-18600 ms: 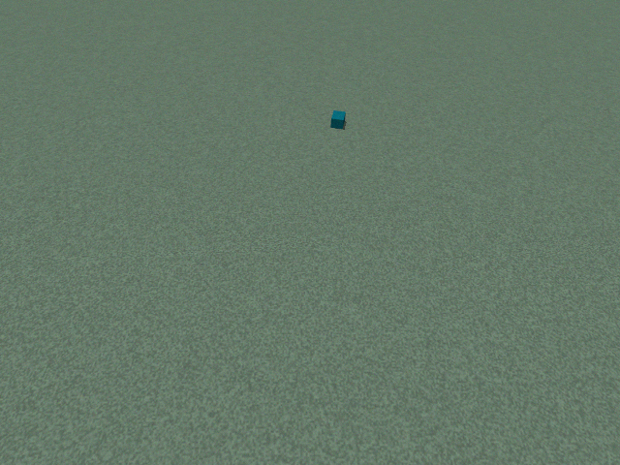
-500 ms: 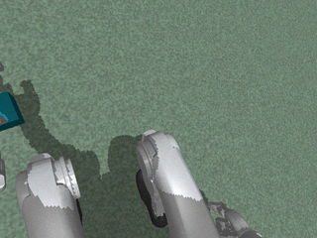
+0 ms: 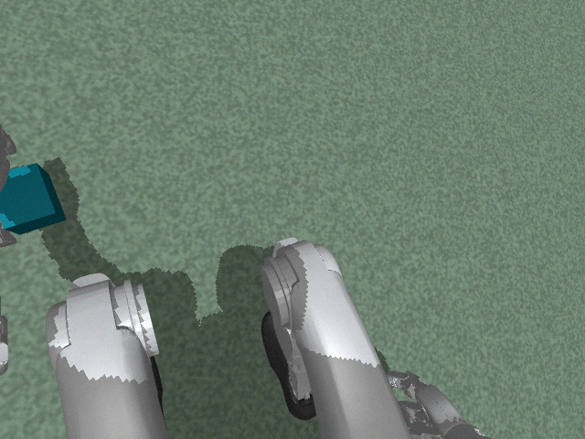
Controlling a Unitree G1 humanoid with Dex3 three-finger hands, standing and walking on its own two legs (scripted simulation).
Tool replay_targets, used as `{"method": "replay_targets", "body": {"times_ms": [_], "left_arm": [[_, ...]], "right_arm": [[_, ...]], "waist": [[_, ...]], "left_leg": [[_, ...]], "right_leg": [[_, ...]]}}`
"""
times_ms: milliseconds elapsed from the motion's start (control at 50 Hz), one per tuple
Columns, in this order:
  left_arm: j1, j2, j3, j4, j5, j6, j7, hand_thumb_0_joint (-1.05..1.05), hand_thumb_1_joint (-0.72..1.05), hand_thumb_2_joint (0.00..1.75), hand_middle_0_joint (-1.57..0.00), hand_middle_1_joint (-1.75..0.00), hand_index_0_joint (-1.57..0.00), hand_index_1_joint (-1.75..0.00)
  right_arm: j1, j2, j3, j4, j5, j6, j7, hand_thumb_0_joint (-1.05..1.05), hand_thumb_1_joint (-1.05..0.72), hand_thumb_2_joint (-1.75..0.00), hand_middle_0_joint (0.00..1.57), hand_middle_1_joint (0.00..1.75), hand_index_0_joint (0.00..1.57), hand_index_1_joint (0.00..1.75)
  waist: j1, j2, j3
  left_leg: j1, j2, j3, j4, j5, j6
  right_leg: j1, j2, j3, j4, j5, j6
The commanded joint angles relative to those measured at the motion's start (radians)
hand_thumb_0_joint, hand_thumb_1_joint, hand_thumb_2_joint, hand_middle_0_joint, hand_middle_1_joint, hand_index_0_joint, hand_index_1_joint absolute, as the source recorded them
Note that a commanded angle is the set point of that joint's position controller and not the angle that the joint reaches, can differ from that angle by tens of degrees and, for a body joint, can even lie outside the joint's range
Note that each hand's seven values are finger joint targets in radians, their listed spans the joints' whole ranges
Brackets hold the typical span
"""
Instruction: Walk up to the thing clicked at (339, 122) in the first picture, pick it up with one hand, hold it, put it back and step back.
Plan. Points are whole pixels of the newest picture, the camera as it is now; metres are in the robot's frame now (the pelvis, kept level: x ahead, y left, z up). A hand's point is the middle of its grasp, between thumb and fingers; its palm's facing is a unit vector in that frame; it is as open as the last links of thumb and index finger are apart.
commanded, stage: rest palm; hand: left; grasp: from above
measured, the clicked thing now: (28, 199) +0.47 +0.30 -0.29
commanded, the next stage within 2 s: close in 0.78 s
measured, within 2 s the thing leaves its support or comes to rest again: neither
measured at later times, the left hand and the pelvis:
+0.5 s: hand (20, 197) +0.46 +0.29 -0.24, palm faces -0.41 -0.14 -0.90, open 13.3 cm; pelvis +0.00 +0.01 -0.02, yaw -3 degrees
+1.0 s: hand (22, 203) +0.45 +0.30 -0.25, palm faces -0.42 -0.16 -0.89, open 13.0 cm; pelvis +0.00 +0.01 -0.02, yaw -5 degrees
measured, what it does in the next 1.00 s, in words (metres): stands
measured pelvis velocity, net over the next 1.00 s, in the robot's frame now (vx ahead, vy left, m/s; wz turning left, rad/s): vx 0.00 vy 0.01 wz -0.08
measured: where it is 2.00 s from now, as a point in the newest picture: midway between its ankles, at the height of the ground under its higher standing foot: (225, 402)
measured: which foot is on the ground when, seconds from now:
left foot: down 0.00-1.00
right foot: down 0.00-1.00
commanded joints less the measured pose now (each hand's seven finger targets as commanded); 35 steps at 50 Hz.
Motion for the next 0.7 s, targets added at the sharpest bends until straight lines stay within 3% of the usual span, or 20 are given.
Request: {"method": "replay_targets", "body": {"times_ms": [0,40,140,220,260,280,320,340,360,380,420,480,500,520,560,640,680], "left_arm": [[-0.329,0.221,0.025,-0.079,0.041,-0.031,0.099,0.00,-0.48,1.09,-0.12,-1.11,-0.14,-1.10],[-0.323,0.234,0.053,-0.046,0.056,-0.027,0.139,0.00,-0.51,1.07,-0.09,-1.06,-0.09,-1.06],[-0.342,0.248,0.055,0.048,0.083,-0.005,0.206,0.00,-0.50,1.04,-0.08,-1.07,-0.09,-1.06],[-0.356,0.264,0.050,0.086,0.077,0.013,0.240,0.00,-0.47,1.06,-0.09,-1.11,-0.11,-1.09],[-0.375,0.301,0.066,0.076,0.069,0.013,0.253,0.00,-0.46,1.06,-0.09,-1.12,-0.11,-1.09],[-0.382,0.324,0.074,0.070,0.068,0.015,0.254,0.00,-0.46,1.05,-0.09,-1.12,-0.11,-1.09],[-0.350,0.282,0.045,0.120,0.055,0.025,0.249,0.00,-0.45,1.04,-0.08,-1.13,-0.11,-1.09],[-0.351,0.289,0.047,0.114,0.042,0.024,0.252,0.00,-0.45,1.03,-0.08,-1.12,-0.12,-1.09],[-0.366,0.351,0.089,0.065,0.037,0.019,0.257,0.00,-0.46,1.03,-0.09,-1.12,-0.12,-1.09],[-0.327,0.355,0.098,0.084,0.031,0.021,0.258,0.00,-0.47,1.03,-0.08,-1.12,-0.11,-1.09],[-0.301,0.345,0.088,0.098,0.044,0.027,0.246,0.00,-0.46,1.01,-0.08,-1.13,-0.11,-1.09],[-0.309,0.343,0.083,0.085,0.018,0.024,0.241,0.00,-0.45,1.03,-0.08,-1.14,-0.12,-1.10],[-0.282,0.373,0.117,0.084,0.014,0.025,0.247,0.00,-0.45,1.02,-0.08,-1.14,-0.11,-1.10],[-0.269,0.350,0.103,0.080,0.010,0.024,0.245,0.00,-0.45,1.03,-0.08,-1.15,-0.12,-1.11],[-0.260,0.374,0.114,0.093,0.015,0.019,0.247,0.00,-0.45,1.03,-0.08,-1.14,-0.11,-1.10],[-0.303,0.390,0.114,0.095,0.011,0.005,0.244,0.00,-0.46,1.07,-0.09,-1.14,-0.11,-1.11],[-0.281,0.384,0.109,0.114,0.009,-0.004,0.248,0.00,-0.46,1.09,-0.09,-1.15,-0.11,-1.13]], "right_arm": [[0.205,-0.262,-0.066,-0.005,-0.017,-0.008,-0.015,0.00,-0.90,-0.90,0.20,0.30,0.20,0.30],[0.206,-0.264,-0.058,-0.001,-0.029,-0.012,-0.012,0.00,-0.90,-0.90,0.20,0.30,0.20,0.30],[0.176,-0.275,-0.041,0.000,-0.053,-0.031,-0.007,0.00,-0.90,-0.90,0.20,0.30,0.20,0.30],[0.158,-0.285,-0.026,0.005,-0.063,-0.053,0.000,0.00,-0.90,-0.90,0.20,0.30,0.20,0.30],[0.157,-0.293,-0.016,0.003,-0.070,-0.063,0.005,0.00,-0.90,-0.90,0.20,0.30,0.20,0.30],[0.155,-0.293,-0.017,0.002,-0.071,-0.069,0.009,0.00,-0.90,-0.90,0.20,0.30,0.20,0.30],[0.152,-0.293,-0.007,0.004,-0.075,-0.083,0.018,0.00,-0.90,-0.90,0.20,0.30,0.20,0.30],[0.147,-0.295,-0.003,0.001,-0.075,-0.090,0.020,0.00,-0.90,-0.90,0.20,0.30,0.20,0.30],[0.166,-0.308,-0.007,0.005,-0.079,-0.095,0.021,0.00,-0.90,-0.90,0.20,0.30,0.20,0.30],[0.154,-0.311,0.000,-0.004,-0.076,-0.099,0.022,0.00,-0.91,-0.90,0.20,0.30,0.20,0.30],[0.156,-0.310,0.000,-0.001,-0.085,-0.106,0.032,0.00,-0.90,-0.90,0.20,0.30,0.20,0.30],[0.166,-0.306,0.009,0.001,-0.085,-0.118,0.043,0.00,-0.91,-0.90,0.20,0.30,0.20,0.30],[0.179,-0.322,0.010,0.008,-0.088,-0.118,0.042,0.00,-0.90,-0.90,0.20,0.30,0.20,0.30],[0.166,-0.310,0.015,-0.001,-0.087,-0.118,0.045,0.00,-0.90,-0.90,0.20,0.30,0.20,0.30],[0.178,-0.317,0.017,0.014,-0.092,-0.118,0.047,0.00,-0.90,-0.90,0.20,0.30,0.20,0.30],[0.185,-0.327,0.023,0.013,-0.096,-0.125,0.056,0.00,-0.90,-0.90,0.20,0.30,0.20,0.30],[0.177,-0.326,0.024,0.011,-0.093,-0.127,0.054,0.00,-0.90,-0.90,0.20,0.30,0.20,0.30]], "waist": [[-0.050,0.332,-0.632],[-0.054,0.337,-0.614],[-0.073,0.355,-0.579],[-0.084,0.379,-0.593],[-0.091,0.387,-0.594],[-0.093,0.383,-0.587],[-0.102,0.360,-0.565],[-0.105,0.364,-0.567],[-0.103,0.371,-0.587],[-0.078,0.374,-0.588],[-0.090,0.389,-0.590],[-0.105,0.384,-0.593],[-0.096,0.374,-0.604],[-0.090,0.385,-0.609],[-0.100,0.401,-0.598],[-0.122,0.379,-0.545],[-0.116,0.362,-0.534]], "left_leg": [[0.516,0.012,0.126,-0.196,0.136,0.069],[0.497,0.012,0.130,-0.196,0.141,0.070],[0.496,0.016,0.126,-0.192,0.105,0.070],[0.506,0.021,0.123,-0.177,0.118,0.068],[0.492,0.025,0.116,-0.169,0.114,0.070],[0.489,0.028,0.118,-0.156,0.118,0.072],[0.468,0.028,0.119,-0.143,0.110,0.076],[0.461,0.029,0.113,-0.147,0.103,0.075],[0.479,0.030,0.111,-0.144,0.122,0.075],[0.482,0.030,0.109,-0.153,0.120,0.071],[0.503,0.032,0.108,-0.147,0.138,0.069],[0.492,0.035,0.102,-0.124,0.179,0.074],[0.489,0.036,0.099,-0.129,0.191,0.074],[0.492,0.036,0.100,-0.133,0.197,0.072],[0.503,0.040,0.092,-0.133,0.209,0.069],[0.462,0.042,0.086,-0.118,0.170,0.075],[0.444,0.044,0.086,-0.115,0.152,0.077]], "right_leg": [[0.277,0.007,-0.127,-0.244,0.255,-0.081],[0.284,0.005,-0.128,-0.240,0.263,-0.078],[0.252,0.009,-0.136,-0.233,0.231,-0.078],[0.271,0.013,-0.137,-0.221,0.250,-0.078],[0.276,0.014,-0.142,-0.219,0.247,-0.077],[0.278,0.016,-0.137,-0.214,0.254,-0.077],[0.282,0.018,-0.133,-0.221,0.249,-0.072],[0.287,0.023,-0.134,-0.223,0.238,-0.074],[0.314,0.021,-0.137,-0.224,0.258,-0.071],[0.307,0.019,-0.150,-0.218,0.247,-0.074],[0.308,0.023,-0.156,-0.202,0.270,-0.075],[0.344,0.025,-0.151,-0.199,0.324,-0.069],[0.361,0.028,-0.159,-0.210,0.336,-0.066],[0.377,0.030,-0.155,-0.207,0.340,-0.068],[0.369,0.032,-0.168,-0.198,0.348,-0.069],[0.354,0.032,-0.166,-0.206,0.321,-0.067],[0.357,0.035,-0.161,-0.217,0.304,-0.065]]}}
